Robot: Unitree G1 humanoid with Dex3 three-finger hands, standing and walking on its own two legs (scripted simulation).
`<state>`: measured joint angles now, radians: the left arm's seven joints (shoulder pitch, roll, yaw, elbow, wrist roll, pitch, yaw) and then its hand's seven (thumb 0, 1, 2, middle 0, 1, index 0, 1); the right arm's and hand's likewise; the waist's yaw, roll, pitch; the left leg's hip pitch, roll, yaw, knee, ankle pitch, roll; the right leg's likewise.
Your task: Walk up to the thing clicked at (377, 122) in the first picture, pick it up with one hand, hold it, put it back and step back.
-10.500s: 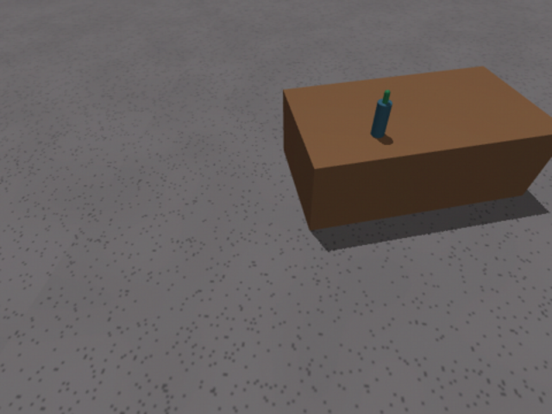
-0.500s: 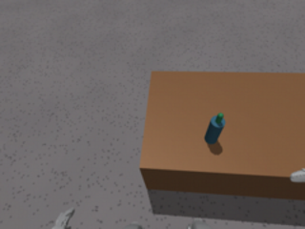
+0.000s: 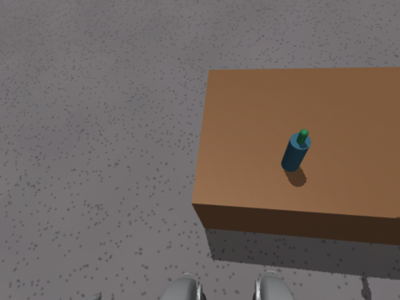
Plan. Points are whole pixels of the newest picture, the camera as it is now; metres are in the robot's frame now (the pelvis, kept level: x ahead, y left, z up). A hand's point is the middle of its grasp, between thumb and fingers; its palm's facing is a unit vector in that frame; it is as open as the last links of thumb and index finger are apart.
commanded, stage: go down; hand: right
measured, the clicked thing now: (296, 149) +0.54 -0.20 -0.22
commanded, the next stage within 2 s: approach in 0.02 s
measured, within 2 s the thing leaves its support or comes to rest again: neither
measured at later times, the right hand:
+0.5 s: hand (387, 149) +0.44 -0.35 -0.05, palm faces +0.16 +0.99 +0.00, open 17.7 cm
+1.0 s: hand (324, 156) +0.52 -0.29 -0.24, palm faces +0.17 +0.99 -0.01, open 17.7 cm
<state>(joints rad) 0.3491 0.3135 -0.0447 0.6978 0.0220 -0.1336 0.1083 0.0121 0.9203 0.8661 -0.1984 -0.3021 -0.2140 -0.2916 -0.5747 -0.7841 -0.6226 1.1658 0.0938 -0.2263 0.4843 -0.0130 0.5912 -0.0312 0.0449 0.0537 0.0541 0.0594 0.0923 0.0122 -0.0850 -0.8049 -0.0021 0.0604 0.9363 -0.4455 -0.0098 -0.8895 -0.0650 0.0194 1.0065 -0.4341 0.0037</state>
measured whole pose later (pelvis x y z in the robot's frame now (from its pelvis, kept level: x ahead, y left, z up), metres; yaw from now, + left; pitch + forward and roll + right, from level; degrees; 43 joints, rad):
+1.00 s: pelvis -0.08 +0.00 -0.28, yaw +8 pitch +36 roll +9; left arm 0.21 0.29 -0.16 0.63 0.11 0.00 -0.04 0.01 0.91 0.87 -0.20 -0.30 -0.21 -0.29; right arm -1.21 -0.98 -0.68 1.32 -0.04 -0.43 0.35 -0.02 0.60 -0.02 0.05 0.04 0.06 0.05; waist 0.26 0.00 -0.06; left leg -1.99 -0.02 0.10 2.02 -0.67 -0.02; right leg -2.10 -0.08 0.12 2.09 -0.64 -0.01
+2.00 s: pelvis -0.07 +0.01 -0.27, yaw +7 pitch +37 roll +7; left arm 0.22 0.28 -0.10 0.57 0.06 0.09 -0.04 0.01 0.91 0.87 -0.19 -0.30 -0.21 -0.29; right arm -1.06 -0.72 -0.58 1.08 0.01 -0.32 0.16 -0.01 0.49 -0.14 0.17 0.17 0.18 0.18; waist 0.22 -0.03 -0.12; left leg -1.98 -0.03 0.09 2.01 -0.69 0.00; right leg -2.06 -0.09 0.11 2.06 -0.66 0.01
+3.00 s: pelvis -0.07 +0.01 -0.28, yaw +6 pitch +37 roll +6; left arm 0.22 0.27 -0.09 0.59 0.06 0.10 -0.02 0.01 0.90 0.87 -0.20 -0.29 -0.20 -0.29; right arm -1.06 -0.69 -0.55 1.03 0.00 -0.32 0.12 0.01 0.20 -1.17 0.82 1.14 0.82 1.15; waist 0.22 -0.02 -0.11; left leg -1.98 -0.02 0.09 2.02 -0.69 0.00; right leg -2.07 -0.09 0.11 2.07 -0.66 0.01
